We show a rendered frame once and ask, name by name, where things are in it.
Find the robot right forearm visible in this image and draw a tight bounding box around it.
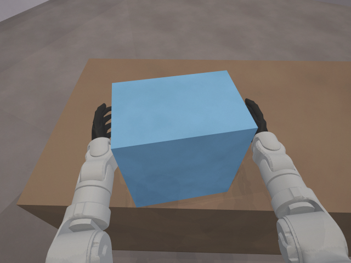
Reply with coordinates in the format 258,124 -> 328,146
251,131 -> 348,256

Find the pedestal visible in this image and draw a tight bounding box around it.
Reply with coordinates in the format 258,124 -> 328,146
16,59 -> 351,257

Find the left robot upper arm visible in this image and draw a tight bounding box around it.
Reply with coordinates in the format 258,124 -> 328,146
46,229 -> 113,263

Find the robot left hand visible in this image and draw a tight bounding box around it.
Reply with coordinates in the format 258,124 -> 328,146
92,103 -> 111,140

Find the robot left forearm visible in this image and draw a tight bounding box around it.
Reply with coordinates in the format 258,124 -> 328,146
46,137 -> 118,262

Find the carton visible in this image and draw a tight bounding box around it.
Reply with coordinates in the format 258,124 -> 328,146
111,70 -> 258,207

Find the right robot upper arm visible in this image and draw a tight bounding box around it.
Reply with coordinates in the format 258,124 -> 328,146
276,211 -> 351,263

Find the robot right hand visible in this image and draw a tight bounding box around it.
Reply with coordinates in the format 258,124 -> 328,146
245,98 -> 268,135

